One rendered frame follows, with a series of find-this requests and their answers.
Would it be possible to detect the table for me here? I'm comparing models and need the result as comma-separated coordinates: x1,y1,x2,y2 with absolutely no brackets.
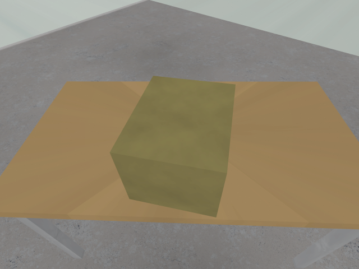
0,81,359,268

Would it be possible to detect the carton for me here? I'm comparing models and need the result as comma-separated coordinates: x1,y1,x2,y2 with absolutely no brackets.
110,76,236,217

